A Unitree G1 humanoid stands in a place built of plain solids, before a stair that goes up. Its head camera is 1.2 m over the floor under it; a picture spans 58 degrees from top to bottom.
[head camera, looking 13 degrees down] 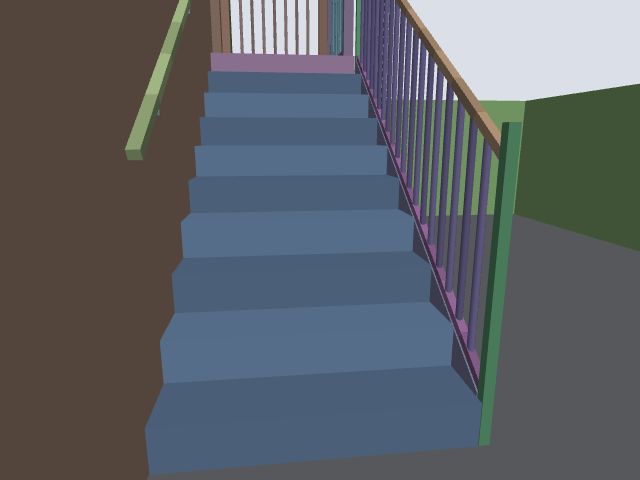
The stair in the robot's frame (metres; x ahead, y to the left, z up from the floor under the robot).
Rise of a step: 0.19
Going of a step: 0.30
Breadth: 1.27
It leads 7 degrees to the left of straight ahead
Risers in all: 10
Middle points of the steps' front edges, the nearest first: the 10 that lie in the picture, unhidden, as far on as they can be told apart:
1.43 0.00 0.19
1.73 0.03 0.39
2.03 0.07 0.58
2.32 0.10 0.78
2.62 0.14 0.97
2.92 0.17 1.16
3.21 0.21 1.36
3.51 0.25 1.55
3.81 0.28 1.75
4.10 0.32 1.94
